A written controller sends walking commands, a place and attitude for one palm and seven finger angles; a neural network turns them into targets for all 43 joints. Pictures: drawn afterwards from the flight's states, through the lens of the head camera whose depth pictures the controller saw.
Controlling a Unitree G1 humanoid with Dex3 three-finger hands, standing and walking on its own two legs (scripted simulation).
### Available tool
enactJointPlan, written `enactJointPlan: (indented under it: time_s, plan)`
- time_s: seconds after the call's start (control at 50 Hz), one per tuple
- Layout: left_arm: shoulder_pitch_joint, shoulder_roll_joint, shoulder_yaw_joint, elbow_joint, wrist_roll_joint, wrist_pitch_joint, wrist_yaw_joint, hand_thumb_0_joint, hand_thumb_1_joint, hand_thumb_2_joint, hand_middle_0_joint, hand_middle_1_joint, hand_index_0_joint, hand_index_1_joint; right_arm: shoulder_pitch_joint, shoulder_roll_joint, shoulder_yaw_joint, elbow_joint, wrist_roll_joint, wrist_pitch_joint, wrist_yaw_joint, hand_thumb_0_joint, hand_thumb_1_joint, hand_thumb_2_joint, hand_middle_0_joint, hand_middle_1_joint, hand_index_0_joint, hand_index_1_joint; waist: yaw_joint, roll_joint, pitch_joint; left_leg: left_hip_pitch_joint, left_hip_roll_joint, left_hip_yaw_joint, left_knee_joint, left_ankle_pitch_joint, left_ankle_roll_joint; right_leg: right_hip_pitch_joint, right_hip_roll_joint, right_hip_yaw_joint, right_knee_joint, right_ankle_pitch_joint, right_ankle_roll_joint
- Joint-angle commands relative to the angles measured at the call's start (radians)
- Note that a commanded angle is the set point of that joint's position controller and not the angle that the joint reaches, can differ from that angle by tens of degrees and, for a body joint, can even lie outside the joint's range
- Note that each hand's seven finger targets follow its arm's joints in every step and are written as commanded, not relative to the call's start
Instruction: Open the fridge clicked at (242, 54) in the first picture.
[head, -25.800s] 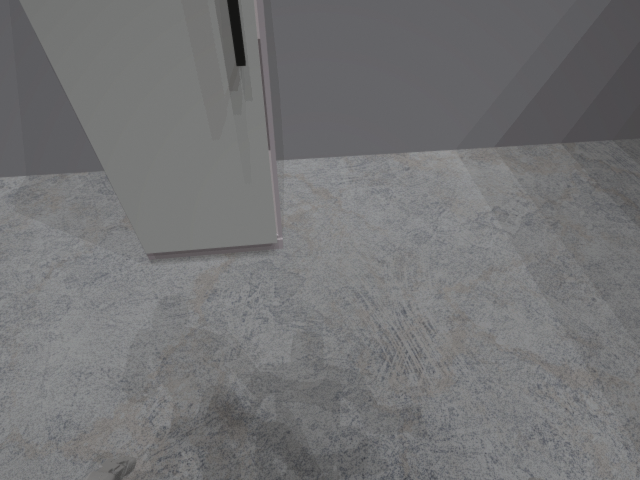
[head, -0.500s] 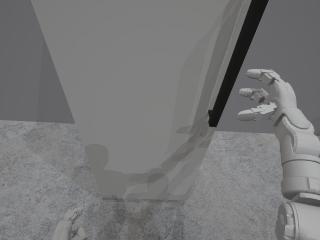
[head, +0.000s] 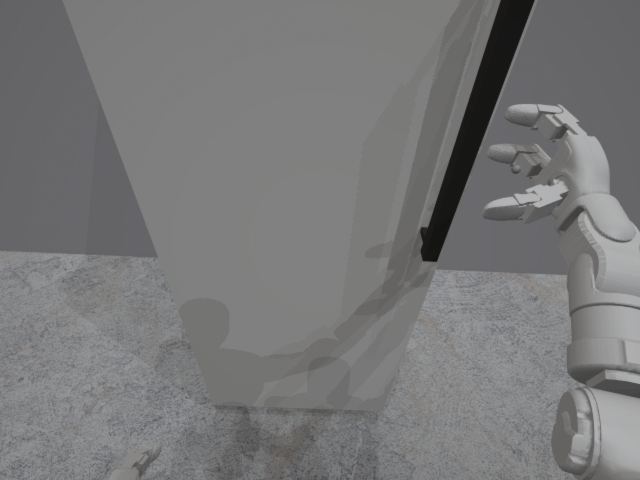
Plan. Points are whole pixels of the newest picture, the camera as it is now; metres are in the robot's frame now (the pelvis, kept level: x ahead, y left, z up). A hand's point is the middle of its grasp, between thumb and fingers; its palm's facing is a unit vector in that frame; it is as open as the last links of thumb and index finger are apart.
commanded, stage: move the hooked fingers beside the handle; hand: right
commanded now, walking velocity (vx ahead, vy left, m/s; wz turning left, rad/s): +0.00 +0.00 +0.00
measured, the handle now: (464, 131) +0.47 -0.13 +0.25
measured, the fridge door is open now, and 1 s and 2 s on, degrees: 0 0 0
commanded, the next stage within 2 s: feel for the door with the fingertips in 0.60 s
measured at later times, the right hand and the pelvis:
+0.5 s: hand (511, 203) +0.41 -0.19 +0.19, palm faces -0.01 +1.00 -0.01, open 14.0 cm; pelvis +0.00 +0.00 +0.00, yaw -1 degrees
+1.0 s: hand (487, 186) +0.39 -0.15 +0.22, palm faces -0.07 +1.00 +0.01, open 14.0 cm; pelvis -0.01 +0.00 +0.00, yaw -1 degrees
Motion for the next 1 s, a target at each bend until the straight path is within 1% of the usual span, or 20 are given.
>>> enactJointPlan:
  time_s: [0.0,0.08,0.12,0.16,0.22,0.28,0.34,0.38,0.48,0.5,0.56,0.62,0.66,0.72,0.78,0.8,0.82,0.88,0.94,0.98]
  plan:
    - [-0.094,0.149,0.048,-0.152,-0.015,-0.025,0.0,0.0,0.9,0.9,-0.2,-0.3,-0.2,-0.3,-0.309,-0.197,-0.012,0.013,-0.015,0.096,-0.004,0.0,0.5,-0.3,0.3,1.2,0.3,1.2,-0.016,0.03,-0.07,-0.132,-0.001,-0.008,-0.077,0.273,-0.003,0.105,0.015,0.047,-0.029,0.13,-0.041]
    - [-0.101,0.143,0.06,-0.196,-0.004,-0.031,0.004,0.0,0.9,0.9,-0.2,-0.3,-0.2,-0.3,-0.422,-0.245,-0.05,-0.216,0.01,0.015,-0.006,0.0,0.5,-0.3,0.3,1.2,0.3,1.2,-0.006,0.073,-0.234,-0.071,-0.006,-0.017,-0.057,0.346,0.001,0.186,0.014,0.056,-0.002,0.212,-0.05]
    - [-0.117,0.133,0.057,-0.215,0.003,-0.047,0.005,0.0,0.9,0.9,-0.2,-0.3,-0.2,-0.3,-0.543,-0.288,-0.086,-0.423,0.021,-0.074,-0.009,0.0,0.5,-0.3,0.3,1.2,0.3,1.2,-0.008,0.019,-0.389,-0.01,-0.008,-0.027,-0.033,0.431,0.007,0.289,0.018,0.067,0.009,0.303,-0.052]
    - [-0.122,0.124,0.051,-0.206,0.008,-0.063,0.007,0.0,0.9,0.9,-0.2,-0.3,-0.2,-0.3,-0.61,-0.29,-0.091,-0.519,0.029,-0.135,-0.012,0.0,0.5,-0.3,0.3,1.2,0.3,1.2,0.005,-0.026,-0.457,-0.014,-0.013,-0.026,-0.027,0.462,0.007,0.382,0.014,0.075,0.022,0.368,-0.049]
    - [-0.118,0.128,0.045,-0.162,0.006,-0.063,0.011,0.0,0.9,0.9,-0.2,-0.3,-0.2,-0.3,-0.516,-0.279,-0.087,-0.382,0.022,-0.106,-0.012,0.0,0.5,-0.3,0.3,1.2,0.3,1.2,0.007,-0.034,-0.336,-0.049,-0.014,-0.022,-0.044,0.418,0.005,0.318,0.01,0.062,0.013,0.31,-0.046]
    - [-0.109,0.138,0.048,-0.136,-0.004,-0.041,0.01,0.0,0.9,0.9,-0.2,-0.3,-0.2,-0.3,-0.34,-0.218,-0.044,-0.119,0.001,0.026,-0.003,0.0,0.5,-0.3,0.3,1.2,0.3,1.2,-0.005,0.004,-0.172,-0.098,-0.009,-0.011,-0.065,0.34,0.002,0.191,0.016,0.047,-0.004,0.205,-0.042]
    - [-0.104,0.147,0.042,-0.147,-0.015,-0.015,0.007,0.0,0.9,0.9,-0.2,-0.3,-0.2,-0.3,-0.312,-0.165,0.023,0.011,-0.007,0.131,0.017,0.0,0.5,-0.3,0.3,1.2,0.3,1.2,0.003,0.017,-0.069,-0.156,-0.002,-0.004,-0.071,0.283,-0.001,0.115,0.015,0.058,-0.016,0.139,-0.036]
    - [-0.098,0.15,0.053,-0.163,-0.012,-0.013,0.006,0.0,0.9,0.9,-0.2,-0.3,-0.2,-0.3,-0.351,-0.188,0.001,-0.027,0.004,0.115,0.018,0.0,0.5,-0.3,0.3,1.2,0.3,1.2,0.006,0.072,-0.122,-0.137,-0.002,-0.006,-0.068,0.309,-0.002,0.136,0.016,0.056,0.001,0.163,-0.043]
    - [-0.128,0.125,0.047,-0.214,0.005,-0.047,0.008,0.0,0.9,0.9,-0.2,-0.3,-0.2,-0.3,-0.59,-0.296,-0.083,-0.459,0.038,-0.103,-0.005,0.0,0.5,-0.3,0.3,1.2,0.3,1.2,0.0,0.032,-0.42,-0.001,-0.008,-0.023,-0.025,0.461,0.007,0.305,0.019,0.07,0.026,0.336,-0.052]
    - [-0.127,0.125,0.045,-0.209,0.011,-0.054,0.006,0.0,0.9,0.9,-0.2,-0.3,-0.2,-0.3,-0.624,-0.301,-0.094,-0.504,0.036,-0.131,-0.01,0.0,0.5,-0.3,0.3,1.2,0.3,1.2,0.0,-0.019,-0.467,-0.003,-0.009,-0.028,-0.019,0.472,0.008,0.353,0.019,0.079,0.027,0.362,-0.05]
    - [-0.125,0.122,0.041,-0.171,0.01,-0.057,0.007,0.0,0.9,0.9,-0.2,-0.3,-0.2,-0.3,-0.538,-0.277,-0.091,-0.406,0.022,-0.119,-0.019,0.0,0.5,-0.3,0.3,1.2,0.3,1.2,-0.001,-0.041,-0.376,-0.037,-0.013,-0.016,-0.029,0.44,0.01,0.34,0.011,0.074,0.019,0.355,-0.041]
    - [-0.125,0.128,0.042,-0.15,0.001,-0.037,0.004,0.0,0.9,0.9,-0.2,-0.3,-0.2,-0.3,-0.351,-0.228,-0.061,-0.185,-0.002,0.005,-0.015,0.0,0.5,-0.3,0.3,1.2,0.3,1.2,-0.02,-0.045,-0.204,-0.068,-0.006,-0.011,-0.049,0.387,0.008,0.204,0.014,0.056,-0.004,0.26,-0.038]
    - [-0.113,0.141,0.04,-0.151,-0.009,-0.011,0.005,0.0,0.9,0.9,-0.2,-0.3,-0.2,-0.3,-0.224,-0.211,-0.041,-0.014,-0.005,0.103,0.006,0.0,0.5,-0.3,0.3,1.2,0.3,1.2,-0.022,0.023,-0.082,-0.108,-0.003,-0.007,-0.067,0.33,0.0,0.111,0.016,0.05,-0.018,0.172,-0.036]
    - [-0.125,0.146,0.049,-0.192,-0.016,-0.005,0.002,0.0,0.9,0.9,-0.2,-0.3,-0.2,-0.3,-0.289,-0.178,0.002,-0.101,0.011,0.131,0.03,0.0,0.5,-0.3,0.3,1.2,0.3,1.2,-0.014,0.069,-0.129,-0.099,-0.001,-0.004,-0.059,0.341,-0.002,0.128,0.017,0.054,-0.01,0.182,-0.042]
    - [-0.15,0.122,0.053,-0.224,-0.01,-0.037,0.003,0.0,0.9,0.9,-0.2,-0.3,-0.2,-0.3,-0.473,-0.114,0.052,-0.393,0.047,0.016,0.018,0.0,0.5,-0.3,0.3,1.2,0.3,1.2,0.014,0.043,-0.267,-0.082,-0.011,-0.008,-0.048,0.376,0.004,0.256,0.013,0.066,0.013,0.261,-0.051]
    - [-0.151,0.126,0.055,-0.221,-0.003,-0.048,0.002,0.0,0.9,0.9,-0.2,-0.3,-0.2,-0.3,-0.549,-0.161,0.02,-0.504,0.046,-0.03,0.006,0.0,0.5,-0.3,0.3,1.2,0.3,1.2,0.011,-0.006,-0.352,-0.075,-0.013,-0.015,-0.041,0.385,0.009,0.316,0.014,0.08,0.017,0.287,-0.047]
    - [-0.149,0.118,0.05,-0.215,0.002,-0.056,0.002,0.0,0.9,0.9,-0.2,-0.3,-0.2,-0.3,-0.56,-0.137,0.025,-0.539,0.053,-0.064,-0.003,0.0,0.5,-0.3,0.3,1.2,0.3,1.2,0.019,-0.007,-0.384,-0.082,-0.017,-0.013,-0.035,0.388,0.011,0.365,0.012,0.088,0.02,0.315,-0.046]
    - [-0.133,0.119,0.047,-0.168,0.009,-0.067,0.003,0.0,0.9,0.9,-0.2,-0.3,-0.2,-0.3,-0.534,-0.176,-0.024,-0.484,0.049,-0.097,-0.045,0.0,0.5,-0.3,0.3,1.2,0.3,1.2,0.011,0.014,-0.346,-0.089,-0.023,-0.006,-0.047,0.338,0.009,0.346,0.009,0.084,0.014,0.282,-0.042]
    - [-0.137,0.113,0.042,-0.138,0.01,-0.054,-0.002,0.0,0.9,0.9,-0.2,-0.3,-0.2,-0.3,-0.463,-0.111,0.016,-0.335,0.002,-0.021,-0.093,0.0,0.5,-0.3,0.3,1.2,0.3,1.2,-0.004,-0.019,-0.247,-0.111,-0.016,-0.001,-0.057,0.276,0.008,0.262,0.012,0.077,-0.013,0.205,-0.035]
    - [-0.137,0.12,0.041,-0.134,0.01,-0.029,-0.005,0.0,0.9,0.9,-0.2,-0.3,-0.2,-0.3,-0.357,-0.143,-0.016,-0.219,-0.022,0.047,-0.117,0.0,0.5,-0.3,0.3,1.2,0.3,1.2,-0.029,0.014,-0.192,-0.088,-0.011,-0.004,-0.072,0.254,0.007,0.192,0.015,0.066,-0.025,0.171,-0.036]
